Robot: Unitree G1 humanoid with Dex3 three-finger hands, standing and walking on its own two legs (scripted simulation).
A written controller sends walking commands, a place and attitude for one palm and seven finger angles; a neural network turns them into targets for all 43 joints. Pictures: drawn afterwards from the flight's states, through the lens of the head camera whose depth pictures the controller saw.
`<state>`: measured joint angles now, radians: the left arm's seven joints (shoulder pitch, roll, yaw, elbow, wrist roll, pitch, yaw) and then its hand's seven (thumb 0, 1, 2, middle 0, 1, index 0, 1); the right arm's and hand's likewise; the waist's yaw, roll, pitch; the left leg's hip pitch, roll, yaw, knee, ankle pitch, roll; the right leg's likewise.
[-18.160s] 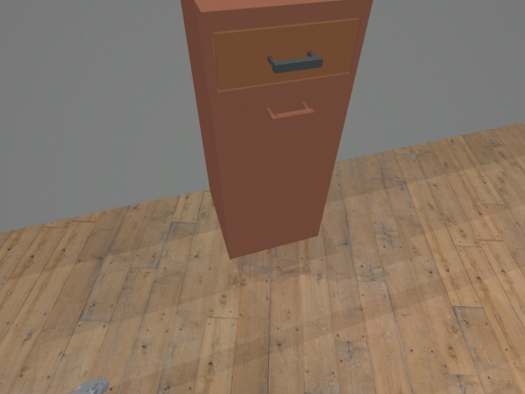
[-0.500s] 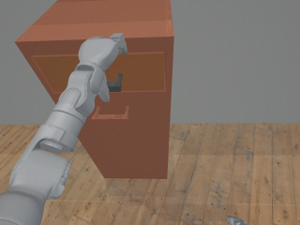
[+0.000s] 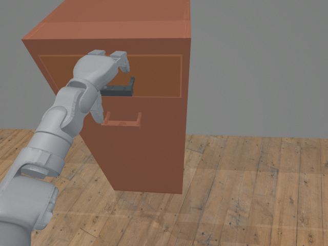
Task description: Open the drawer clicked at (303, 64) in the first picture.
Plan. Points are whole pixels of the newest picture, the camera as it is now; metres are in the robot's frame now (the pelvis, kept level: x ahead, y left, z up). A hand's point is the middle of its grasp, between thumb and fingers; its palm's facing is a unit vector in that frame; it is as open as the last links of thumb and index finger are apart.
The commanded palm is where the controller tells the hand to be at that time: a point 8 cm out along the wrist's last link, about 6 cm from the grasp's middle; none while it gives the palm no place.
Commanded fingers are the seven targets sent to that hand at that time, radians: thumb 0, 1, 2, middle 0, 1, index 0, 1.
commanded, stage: move the hooked fingers above the handle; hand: left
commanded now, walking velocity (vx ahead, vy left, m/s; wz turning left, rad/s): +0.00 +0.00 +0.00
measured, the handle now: (111, 85) +0.51 +0.18 +0.12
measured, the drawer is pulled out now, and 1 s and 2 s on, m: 0.00 0.00 0.00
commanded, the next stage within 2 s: none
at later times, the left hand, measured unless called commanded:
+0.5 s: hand (95, 91) +0.44 +0.19 +0.16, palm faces +0.03 -0.03 -1.00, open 13.8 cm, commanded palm +0.44 +0.20 +0.24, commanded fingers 0.00 -0.50 0.30 -0.30 -1.20 -0.30 -1.20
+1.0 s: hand (110, 90) +0.45 +0.16 +0.15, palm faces -0.03 -0.03 -1.00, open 13.7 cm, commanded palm +0.44 +0.19 +0.24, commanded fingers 0.00 -0.50 0.30 -0.30 -1.20 -0.30 -1.20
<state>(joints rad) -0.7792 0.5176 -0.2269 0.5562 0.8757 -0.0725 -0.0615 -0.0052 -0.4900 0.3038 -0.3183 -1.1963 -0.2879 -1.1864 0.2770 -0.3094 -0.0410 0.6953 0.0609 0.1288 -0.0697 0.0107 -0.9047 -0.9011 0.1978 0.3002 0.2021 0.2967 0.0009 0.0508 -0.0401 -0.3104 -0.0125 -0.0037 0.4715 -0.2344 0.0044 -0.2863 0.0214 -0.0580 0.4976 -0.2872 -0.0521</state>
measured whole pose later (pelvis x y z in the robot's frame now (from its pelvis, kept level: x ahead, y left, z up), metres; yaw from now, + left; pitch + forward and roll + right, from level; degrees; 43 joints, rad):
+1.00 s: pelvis +0.00 +0.03 +0.00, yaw -2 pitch +5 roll +1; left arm -0.82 0.44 -0.24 0.63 0.92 0.03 -0.11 0.00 -0.49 0.30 -0.34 -1.21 -0.33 -1.22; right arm 0.27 -0.25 0.00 0.65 0.05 0.17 -0.03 0.01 -0.90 -0.90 0.20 0.30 0.20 0.30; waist -0.03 0.05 -0.06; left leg -0.33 -0.04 0.05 0.49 -0.24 0.04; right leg -0.33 -0.01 -0.01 0.53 -0.29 -0.01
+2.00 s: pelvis +0.00 +0.02 +0.00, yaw -3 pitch +5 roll +1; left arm -0.84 0.50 -0.15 0.75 0.94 0.13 -0.13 0.00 -0.49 0.30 -0.38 -1.24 -0.35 -1.25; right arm 0.19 -0.24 0.04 0.63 0.07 0.21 -0.05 0.01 -0.90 -0.90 0.20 0.30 0.21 0.30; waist -0.03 0.06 -0.08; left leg -0.30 -0.02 0.05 0.45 -0.24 0.03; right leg -0.30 0.01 0.00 0.51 -0.28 -0.03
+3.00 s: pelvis +0.00 +0.03 +0.00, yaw -2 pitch +6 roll +0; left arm -0.94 0.43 -0.23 0.71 0.89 0.03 0.01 0.00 -0.49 0.30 -0.41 -1.27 -0.33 -1.20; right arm 0.22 -0.28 0.00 0.71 0.06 0.12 -0.04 0.01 -0.90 -0.90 0.20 0.30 0.20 0.30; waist -0.03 0.05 -0.08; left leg -0.35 -0.03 0.04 0.48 -0.24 0.04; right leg -0.34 0.00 -0.02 0.50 -0.27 -0.01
